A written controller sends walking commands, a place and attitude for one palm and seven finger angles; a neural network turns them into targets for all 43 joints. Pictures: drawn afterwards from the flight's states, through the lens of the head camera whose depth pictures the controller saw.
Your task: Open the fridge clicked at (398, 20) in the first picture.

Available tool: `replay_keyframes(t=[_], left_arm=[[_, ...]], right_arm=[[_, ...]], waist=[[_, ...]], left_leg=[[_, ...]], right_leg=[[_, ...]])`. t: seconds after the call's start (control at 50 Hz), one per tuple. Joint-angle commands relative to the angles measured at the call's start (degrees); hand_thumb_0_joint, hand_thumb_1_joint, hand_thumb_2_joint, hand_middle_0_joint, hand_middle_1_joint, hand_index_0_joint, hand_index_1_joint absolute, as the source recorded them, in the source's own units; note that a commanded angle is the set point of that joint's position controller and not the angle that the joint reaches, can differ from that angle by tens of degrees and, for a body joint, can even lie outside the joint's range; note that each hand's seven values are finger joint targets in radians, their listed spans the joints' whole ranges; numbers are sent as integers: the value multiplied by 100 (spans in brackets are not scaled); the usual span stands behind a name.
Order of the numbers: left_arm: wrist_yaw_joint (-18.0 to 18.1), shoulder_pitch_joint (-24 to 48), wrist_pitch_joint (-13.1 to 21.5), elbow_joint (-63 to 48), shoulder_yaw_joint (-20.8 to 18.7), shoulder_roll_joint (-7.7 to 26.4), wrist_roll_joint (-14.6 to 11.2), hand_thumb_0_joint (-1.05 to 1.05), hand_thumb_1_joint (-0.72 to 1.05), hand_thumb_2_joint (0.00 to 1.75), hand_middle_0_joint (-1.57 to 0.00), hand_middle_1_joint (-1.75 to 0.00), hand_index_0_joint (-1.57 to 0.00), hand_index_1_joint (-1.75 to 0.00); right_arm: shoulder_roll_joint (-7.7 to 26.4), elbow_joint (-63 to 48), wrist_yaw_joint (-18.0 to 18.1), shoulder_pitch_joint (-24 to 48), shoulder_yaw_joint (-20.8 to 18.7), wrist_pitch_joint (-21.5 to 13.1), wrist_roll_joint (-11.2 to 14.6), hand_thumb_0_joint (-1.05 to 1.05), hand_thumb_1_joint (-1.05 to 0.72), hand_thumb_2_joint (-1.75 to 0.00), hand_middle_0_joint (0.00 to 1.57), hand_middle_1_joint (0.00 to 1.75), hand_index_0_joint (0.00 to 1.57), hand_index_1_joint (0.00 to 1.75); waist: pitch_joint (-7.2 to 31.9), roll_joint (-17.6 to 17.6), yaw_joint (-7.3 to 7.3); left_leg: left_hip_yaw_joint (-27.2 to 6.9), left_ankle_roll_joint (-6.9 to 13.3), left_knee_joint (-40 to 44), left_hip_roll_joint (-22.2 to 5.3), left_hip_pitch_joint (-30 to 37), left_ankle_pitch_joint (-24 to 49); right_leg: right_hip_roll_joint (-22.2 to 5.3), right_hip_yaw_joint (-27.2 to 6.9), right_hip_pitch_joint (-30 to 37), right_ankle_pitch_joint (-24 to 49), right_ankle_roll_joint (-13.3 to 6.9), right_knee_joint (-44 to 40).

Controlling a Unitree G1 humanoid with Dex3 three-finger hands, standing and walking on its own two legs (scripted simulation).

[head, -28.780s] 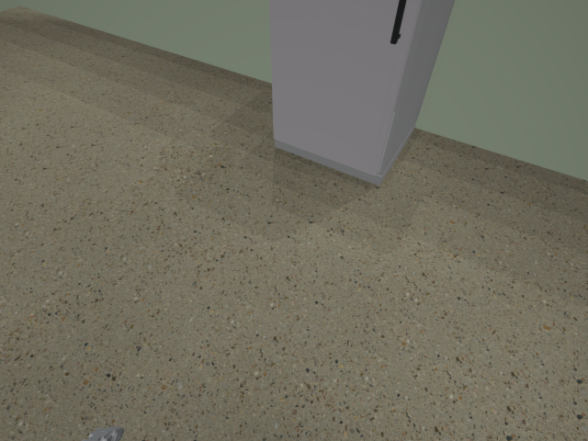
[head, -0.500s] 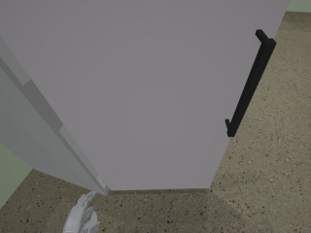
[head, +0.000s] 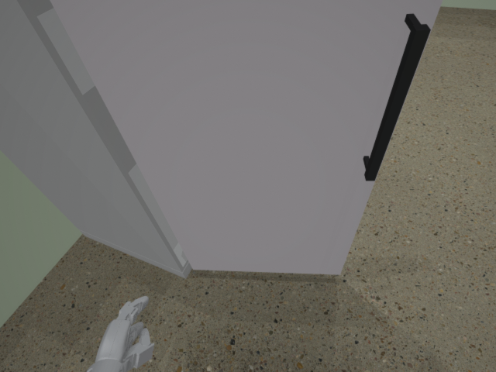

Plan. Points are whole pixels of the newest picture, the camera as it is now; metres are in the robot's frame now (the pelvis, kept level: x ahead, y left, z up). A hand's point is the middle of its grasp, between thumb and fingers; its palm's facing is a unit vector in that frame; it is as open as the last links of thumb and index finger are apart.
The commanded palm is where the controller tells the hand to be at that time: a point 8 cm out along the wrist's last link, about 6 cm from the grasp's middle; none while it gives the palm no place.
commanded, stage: stop stepping back and stand still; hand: right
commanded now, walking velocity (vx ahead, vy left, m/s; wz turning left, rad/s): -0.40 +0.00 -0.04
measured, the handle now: (386, 112) +0.54 -0.23 +0.12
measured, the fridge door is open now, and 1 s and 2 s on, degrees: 71 71 71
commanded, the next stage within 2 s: let the arm hang, fingers relaxed in 0.72 s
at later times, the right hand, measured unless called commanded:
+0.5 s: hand out of the picture +0.12 -0.29 +0.16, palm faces +0.46 +0.82 -0.33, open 7.5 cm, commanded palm +0.04 -0.32 +0.17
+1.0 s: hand out of the picture +0.09 -0.25 -0.09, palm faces +0.13 +0.94 -0.32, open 7.4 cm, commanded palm none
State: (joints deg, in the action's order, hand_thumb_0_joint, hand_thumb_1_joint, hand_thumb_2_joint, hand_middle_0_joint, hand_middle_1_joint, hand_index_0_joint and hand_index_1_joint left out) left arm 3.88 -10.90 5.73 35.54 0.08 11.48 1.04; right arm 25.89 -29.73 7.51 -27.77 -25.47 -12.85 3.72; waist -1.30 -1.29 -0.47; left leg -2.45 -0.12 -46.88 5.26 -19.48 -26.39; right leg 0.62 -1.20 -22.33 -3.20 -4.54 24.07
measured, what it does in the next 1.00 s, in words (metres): steps on the spot: left foot, then right foot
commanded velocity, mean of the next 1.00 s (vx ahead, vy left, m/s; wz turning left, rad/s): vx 0.11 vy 0.02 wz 0.00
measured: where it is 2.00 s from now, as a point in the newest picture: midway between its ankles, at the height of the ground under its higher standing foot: outside the picture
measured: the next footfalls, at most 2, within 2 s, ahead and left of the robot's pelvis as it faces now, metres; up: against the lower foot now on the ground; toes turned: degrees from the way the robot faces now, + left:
left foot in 0.18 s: -0.02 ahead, +0.10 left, +0.00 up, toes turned -8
right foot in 0.36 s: +0.00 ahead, -0.14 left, +0.00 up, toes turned -5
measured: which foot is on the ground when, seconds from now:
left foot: up 0.00-0.16, down 0.18-1.00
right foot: down 0.00-0.18, up 0.20-0.34, down 0.36-1.00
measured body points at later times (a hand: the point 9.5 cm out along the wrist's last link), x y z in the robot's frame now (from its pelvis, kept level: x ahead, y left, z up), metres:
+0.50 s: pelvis -0.09 -0.02 +0.00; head -0.11 -0.05 +0.44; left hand +0.05 +0.22 -0.08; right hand +0.09 -0.33 +0.18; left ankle -0.11 +0.09 -0.71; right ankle -0.04 -0.11 -0.74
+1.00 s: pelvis -0.09 -0.02 -0.02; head -0.08 -0.02 +0.43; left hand +0.07 +0.22 -0.13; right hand +0.08 -0.30 -0.06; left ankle -0.07 +0.10 -0.74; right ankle -0.04 -0.14 -0.74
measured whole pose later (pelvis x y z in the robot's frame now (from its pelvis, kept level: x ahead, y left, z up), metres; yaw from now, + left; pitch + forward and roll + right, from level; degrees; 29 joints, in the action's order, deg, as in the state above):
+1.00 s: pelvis -0.09 -0.02 -0.02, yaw -6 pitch +0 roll +0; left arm 0.7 -10.7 1.5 44.0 0.0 14.4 2.5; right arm 15.4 25.4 0.2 -11.6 -4.4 2.0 -1.6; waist 0.2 0.3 -2.3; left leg -2.0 -0.6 -40.1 -0.2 -19.3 -23.2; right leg 1.7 -0.9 -21.6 -12.7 -1.0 34.5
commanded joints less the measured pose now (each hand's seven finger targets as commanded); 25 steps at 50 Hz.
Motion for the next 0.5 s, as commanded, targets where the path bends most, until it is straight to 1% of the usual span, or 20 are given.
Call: replay_keyframes(t=[0.0, 0.02, 0.06, 0.1, 0.12, 0.14, 0.16, 0.18, 0.2, 0.22, 0.26, 0.3, 0.32, 0.34, 0.36, 0.38, 0.4, 0.42, 0.44, 0.48], left_arm=[[2, 412, 446, -888, -343, 809, -4, 0, 90, 90, -20, -30, -20, -30], [6, 351, 454, -855, -304, 772, -16, 0, 90, 90, -20, -30, -20, -30], [35, 283, 445, -870, -271, 777, 7, 0, 90, 90, -20, -30, -20, -30], [59, 240, 400, -873, -267, 797, 43, 0, 90, 90, -20, -30, -20, -30], [63, 122, 338, -829, -244, 751, 30, 0, 90, 90, -20, -30, -20, -30], [65, 105, 270, -765, -268, 753, 20, 0, 90, 90, -20, -30, -20, -30], [70, 260, 244, -742, -212, 742, 80, 0, 90, 90, -20, -30, -20, -30], [91, 349, 265, -703, -213, 724, 22, 0, 90, 90, -20, -30, -20, -30], [86, 246, 272, -637, -314, 792, -98, 0, 90, 90, -20, -30, -20, -30], [120, 213, 265, -594, -323, 862, -154, 0, 90, 90, -20, -30, -20, -30], [152, 444, 259, -554, -204, 793, -139, 0, 90, 90, -20, -30, -20, -30], [226, 456, 357, -531, -207, 823, -133, 0, 90, 90, -20, -30, -20, -30], [242, 344, 425, -570, -198, 850, -119, 0, 90, 90, -20, -30, -20, -30], [236, 331, 497, -700, -217, 926, -117, 0, 90, 90, -20, -30, -20, -30], [194, 309, 561, -715, -182, 862, -126, 0, 90, 90, -20, -30, -20, -30], [161, 288, 601, -657, -131, 702, -38, 0, 90, 90, -20, -30, -20, -30], [138, 319, 673, -700, -140, 654, 22, 0, 90, 90, -20, -30, -20, -30], [80, 243, 705, -684, -141, 604, 31, 0, 90, 90, -20, -30, -20, -30], [27, 272, 721, -667, -132, 597, 2, 0, 90, 90, -20, -30, -20, -30], [-10, 268, 687, -698, -141, 661, -11, 0, 90, 90, -20, -30, -20, -30]], right_arm=[[913, -1735, 142, -413, -600, -308, 58, 0, -90, -90, 20, 30, 20, 30], [791, -1616, 137, -609, -517, -265, 62, 0, -90, -90, 20, 30, 20, 30], [878, -1576, 157, -629, -578, -186, 79, 0, -90, -90, 20, 30, 20, 30], [1131, -1546, 136, -676, -757, -88, 69, 0, -90, -90, 20, 30, 20, 30], [1081, -1476, 103, -643, -678, -81, 75, 0, -90, -90, 20, 30, 20, 30], [1229, -1454, 111, -530, -785, -96, 63, 0, -90, -90, 20, 30, 20, 30], [1335, -1489, 167, -209, -876, -74, 132, 0, -90, -90, 20, 30, 20, 30], [1185, -1349, 187, 192, -731, 2, 141, 0, -90, -90, 20, 30, 20, 30], [892, -1145, 118, 499, -482, 111, 130, 0, -90, -90, 20, 30, 20, 30], [652, -612, 131, 457, -318, 183, 82, 0, -90, -90, 20, 30, 20, 30], [604, -343, 164, 946, -129, 160, -75, 0, -90, -90, 20, 30, 20, 30], [643, -433, 194, 1478, 2, 57, -180, 0, -90, -90, 20, 30, 20, 30], [669, -566, 212, 1334, -65, -13, -187, 0, -90, -90, 20, 30, 20, 30], [693, -963, 227, 1287, -91, -97, -185, 0, -90, -90, 20, 30, 20, 30], [793, -1160, 232, 1136, -205, -189, -133, 0, -90, -90, 20, 30, 20, 30], [866, -1238, 186, 991, -271, -208, -120, 0, -90, -90, 20, 30, 20, 30], [1087, -1527, 175, 1024, -486, -254, -150, 0, -90, -90, 20, 30, 20, 30], [966, -1396, 173, 650, -496, -245, -153, 0, -90, -90, 20, 30, 20, 30], [814, -1310, 163, 251, -441, -236, -158, 0, -90, -90, 20, 30, 20, 30], [702, -1191, 165, -226, -459, -201, -169, 0, -90, -90, 20, 30, 20, 30]], waist=[[1254, 1258, 199], [1244, 1425, 188], [1212, 1646, 169], [1116, 1527, 152], [1052, 918, 109], [987, 22, 69], [853, -420, 73], [736, -753, 74], [543, -1273, 16], [-97, -1103, -77], [-332, -457, -51], [-389, 166, -83], [-199, 749, -34], [-25, 1543, -9], [251, 1843, -16], [111, 2014, -103], [37, 1737, -24], [-7, 1119, 12], [142, 1009, 92], [346, 1433, 114]], left_leg=[[248, 32, 122, -20, 506, -185], [427, 63, 447, 51, 643, -262], [748, 171, 1550, 211, 1209, -337], [771, 276, 2979, 123, 1737, 74], [484, 414, 3499, -297, 1357, 348], [-159, 675, 3908, -1143, 94, 458], [-756, 995, 4104, -2019, -729, 340], [-1110, 1264, 4003, -2467, -869, -181], [-1254, 1243, 3937, -2309, -1033, -977], [-1008, 1137, 3744, -2223, -912, -684], [-549, 861, 3336, -1990, -507, -134], [-306, 634, 2806, -1632, -472, -409], [-83, 476, 2165, -1211, -311, -261], [239, 233, 1394, -678, -417, 143], [433, 54, 766, -326, -532, -77], [283, 58, -54, -236, -503, -543], [85, 104, -444, -298, -519, -412], [71, 129, -332, -381, -285, -98], [205, 117, 174, -440, 89, 9], [652, 121, 1214, -287, 1046, 5]], right_leg=[[-1354, -1485, 651, -1639, -255, -1762], [-1168, -1269, 705, -2178, -93, -1890], [-892, -1018, 548, -2749, 290, -2054], [-485, -618, 472, -2577, 707, -1648], [-135, -127, 869, -2047, 766, -705], [102, 145, 1599, -1534, 638, 945], [140, 35, 1613, -1289, 578, 2276], [64, -223, 1047, -1419, 596, 3098], [127, -364, 636, -1607, 624, 3589], [-188, -450, 188, -1504, 531, 3416], [-398, -183, 249, -1656, 360, 2023], [-247, 114, 881, -1675, 269, 560], [-384, -224, 1060, -1930, 138, -95], [-909, -1140, 1282, -1772, -112, -518], [-1430, -2249, 1399, -2481, -282, -1105], [-1637, -3094, 868, -3763, -289, -1942], [-1713, -3307, 685, -4020, -306, -2147], [-1670, -2910, 455, -3627, -368, -2080], [-1482, -2144, 395, -3204, -353, -1878], [-1171, -1220, 14, -3234, -115, -1722]])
